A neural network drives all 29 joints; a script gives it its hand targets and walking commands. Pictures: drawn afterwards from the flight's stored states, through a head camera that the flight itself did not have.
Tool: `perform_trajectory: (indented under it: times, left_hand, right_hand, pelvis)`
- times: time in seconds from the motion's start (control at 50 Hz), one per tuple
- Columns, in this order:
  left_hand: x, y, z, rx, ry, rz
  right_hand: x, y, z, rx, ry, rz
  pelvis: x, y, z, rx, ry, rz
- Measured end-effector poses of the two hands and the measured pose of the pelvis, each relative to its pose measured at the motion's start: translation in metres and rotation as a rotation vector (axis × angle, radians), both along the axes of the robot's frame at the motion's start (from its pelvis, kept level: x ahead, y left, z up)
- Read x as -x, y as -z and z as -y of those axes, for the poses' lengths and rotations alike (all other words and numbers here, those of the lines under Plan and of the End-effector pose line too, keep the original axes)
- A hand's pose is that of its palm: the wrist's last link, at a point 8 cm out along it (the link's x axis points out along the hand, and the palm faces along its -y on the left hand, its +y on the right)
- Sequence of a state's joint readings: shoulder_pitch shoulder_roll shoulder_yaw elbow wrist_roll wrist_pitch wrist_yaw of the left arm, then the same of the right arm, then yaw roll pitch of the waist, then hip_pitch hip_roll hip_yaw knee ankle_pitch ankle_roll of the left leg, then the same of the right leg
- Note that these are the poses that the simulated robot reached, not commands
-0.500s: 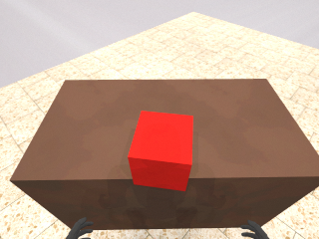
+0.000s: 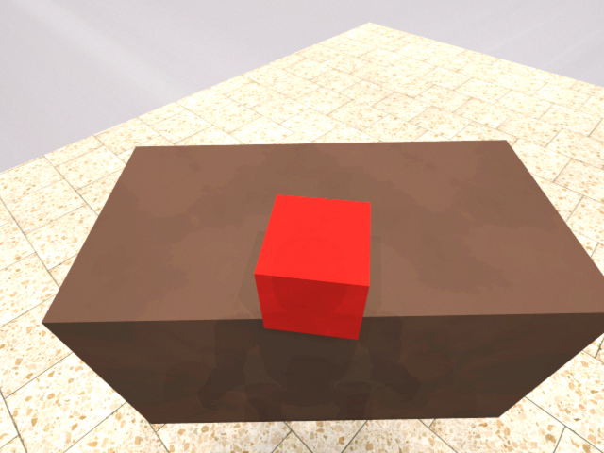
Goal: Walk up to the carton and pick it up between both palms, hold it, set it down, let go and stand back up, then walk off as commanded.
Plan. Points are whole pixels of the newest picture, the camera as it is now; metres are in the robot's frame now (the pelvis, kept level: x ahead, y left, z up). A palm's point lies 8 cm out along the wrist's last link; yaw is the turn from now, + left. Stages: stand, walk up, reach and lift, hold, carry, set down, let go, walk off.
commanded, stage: walk off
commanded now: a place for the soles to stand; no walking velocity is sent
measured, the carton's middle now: (316, 266) +0.43 -0.01 -0.05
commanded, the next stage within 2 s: none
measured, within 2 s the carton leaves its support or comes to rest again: neither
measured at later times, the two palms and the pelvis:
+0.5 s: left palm out of the picture -0.03 +0.21 -0.09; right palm out of the picture -0.09 -0.37 -0.15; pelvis -0.13 -0.06 -0.01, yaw +2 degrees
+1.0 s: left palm out of the picture -0.23 +0.24 -0.12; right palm out of the picture -0.20 -0.35 -0.11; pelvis -0.29 -0.06 -0.01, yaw +0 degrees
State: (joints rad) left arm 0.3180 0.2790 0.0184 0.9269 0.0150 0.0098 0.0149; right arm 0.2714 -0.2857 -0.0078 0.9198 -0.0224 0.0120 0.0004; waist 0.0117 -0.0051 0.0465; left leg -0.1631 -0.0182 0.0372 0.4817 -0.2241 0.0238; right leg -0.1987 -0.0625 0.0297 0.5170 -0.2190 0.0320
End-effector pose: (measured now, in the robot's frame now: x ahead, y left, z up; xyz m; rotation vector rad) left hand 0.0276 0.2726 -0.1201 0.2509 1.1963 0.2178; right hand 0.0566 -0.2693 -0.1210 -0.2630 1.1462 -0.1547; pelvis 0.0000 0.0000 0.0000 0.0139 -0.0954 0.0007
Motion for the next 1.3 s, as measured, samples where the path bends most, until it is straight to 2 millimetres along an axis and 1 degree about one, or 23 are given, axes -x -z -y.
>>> perform_trajectory:
  times: [0.06,0.14,0.2,0.24,0.3,0.34,0.38,0.46,0.54,0.6,0.68,0.74,0.78,0.82,0.86,0.96,1.02,1.08,1.12,1.18,1.24,1.3]
  left_hand:
    - [0.002,0.002,-0.003,-0.033,0.023,-0.006]
    - [0.003,-0.006,-0.002,-0.083,0.033,0.010]
    - [0.008,-0.013,0.006,-0.118,0.051,0.042]
    - [0.015,-0.014,0.013,-0.146,0.068,0.059]
    - [0.030,-0.019,0.026,-0.148,0.063,0.068]
    - [0.039,-0.024,0.035,-0.142,0.050,0.086]
    - [0.046,-0.027,0.042,-0.135,0.039,0.101]
    - [0.056,-0.031,0.054,-0.118,0.022,0.153]
    - [0.069,-0.030,0.060,-0.099,0.017,0.193]
    - [0.084,-0.024,0.058,-0.086,0.021,0.196]
    - [0.111,-0.008,0.046,-0.068,0.026,0.193]
    - [0.139,0.003,0.037,-0.054,0.019,0.153]
    - [0.161,0.004,0.034,-0.053,0.017,0.106]
    - [0.181,0.003,0.032,-0.052,0.021,0.075]
    - [0.201,0.002,0.030,-0.055,0.025,0.045]
    - [0.246,0.000,0.027,-0.083,0.009,-0.029]
    - [0.265,-0.001,0.031,-0.105,0.003,-0.037]
    - [0.282,-0.001,0.041,-0.135,0.011,-0.020]
    - [0.293,-0.005,0.050,-0.135,0.017,-0.005]
    - [0.308,-0.012,0.062,-0.130,0.033,0.029]
    - [0.319,-0.014,0.069,-0.125,0.036,0.050]
    - [0.326,-0.012,0.071,-0.119,0.040,0.076]
  right_hand:
    - [0.007,0.004,0.008,0.010,0.006,0.014]
    - [0.018,0.009,0.029,0.033,0.000,0.030]
    - [0.022,0.018,0.051,0.050,-0.011,0.041]
    - [0.025,0.028,0.066,0.054,-0.011,0.058]
    - [0.039,0.035,0.082,0.063,-0.008,0.052]
    - [0.054,0.036,0.089,0.061,-0.006,0.029]
    - [0.074,0.035,0.093,0.061,-0.015,-0.005]
    - [0.123,0.034,0.100,0.066,-0.023,-0.101]
    - [0.172,0.029,0.103,0.072,-0.011,-0.184]
    - [0.203,0.024,0.101,0.080,-0.006,-0.216]
    - [0.241,0.018,0.096,0.101,0.001,-0.219]
    - [0.267,0.010,0.090,0.108,0.031,-0.196]
    - [0.280,0.003,0.086,0.112,0.042,-0.162]
    - [0.286,-0.002,0.084,0.117,0.041,-0.135]
    - [0.285,-0.005,0.083,0.118,0.036,-0.105]
    - [0.264,-0.008,0.082,0.107,-0.005,0.016]
    - [0.256,-0.004,0.085,0.087,-0.034,0.080]
    - [0.255,0.009,0.094,0.061,-0.053,0.118]
    - [0.264,0.015,0.100,0.052,-0.049,0.111]
    - [0.283,0.022,0.107,0.058,-0.038,0.073]
    - [0.306,0.026,0.111,0.063,-0.039,0.033]
    - [0.335,0.026,0.112,0.070,-0.040,-0.011]
  pelvis:
    - [0.017,0.007,0.006,-0.017,0.005,0.003]
    - [0.039,0.012,0.020,-0.027,0.001,-0.003]
    - [0.056,0.018,0.032,-0.033,0.005,-0.011]
    - [0.069,0.026,0.040,-0.028,0.016,-0.006]
    - [0.087,0.027,0.047,-0.011,0.011,0.019]
    - [0.097,0.024,0.049,-0.009,0.011,0.024]
    - [0.105,0.020,0.052,-0.008,0.003,0.022]
    - [0.122,0.016,0.058,-0.004,-0.026,0.010]
    - [0.143,0.014,0.059,-0.002,-0.047,-0.002]
    - [0.162,0.016,0.059,0.003,-0.060,-0.012]
    - [0.192,0.023,0.056,0.020,-0.079,-0.027]
    - [0.215,0.023,0.053,-0.016,-0.047,-0.006]
    - [0.226,0.018,0.053,-0.006,-0.048,0.012]
    - [0.236,0.014,0.053,0.001,-0.045,0.019]
    - [0.247,0.011,0.054,0.008,-0.032,0.016]
    - [0.276,0.011,0.059,0.021,-0.012,-0.004]
    - [0.295,0.016,0.068,0.012,0.006,-0.015]
    - [0.317,0.025,0.078,0.014,0.025,-0.011]
    - [0.330,0.025,0.080,0.030,0.018,0.001]
    - [0.346,0.023,0.079,0.020,0.025,0.006]
    - [0.363,0.021,0.077,0.016,0.028,0.006]
    - [0.382,0.022,0.074,0.012,0.015,0.002]
